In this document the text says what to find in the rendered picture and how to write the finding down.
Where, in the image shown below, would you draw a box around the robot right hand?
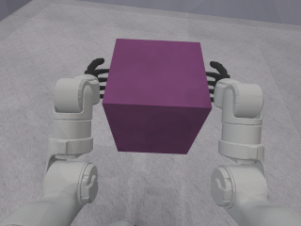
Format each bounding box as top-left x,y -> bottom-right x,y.
206,61 -> 230,103

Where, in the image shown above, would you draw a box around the carton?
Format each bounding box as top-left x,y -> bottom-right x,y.
102,39 -> 213,154

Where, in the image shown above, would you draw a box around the robot left hand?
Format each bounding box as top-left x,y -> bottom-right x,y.
84,57 -> 110,99

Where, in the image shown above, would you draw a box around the right robot upper arm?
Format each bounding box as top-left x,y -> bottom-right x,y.
210,165 -> 301,226

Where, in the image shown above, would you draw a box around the right robot forearm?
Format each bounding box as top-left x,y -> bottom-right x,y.
214,78 -> 269,197

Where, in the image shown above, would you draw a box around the left robot upper arm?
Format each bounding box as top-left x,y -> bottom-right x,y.
0,160 -> 99,226

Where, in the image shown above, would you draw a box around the left robot forearm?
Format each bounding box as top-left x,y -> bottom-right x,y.
41,73 -> 101,196

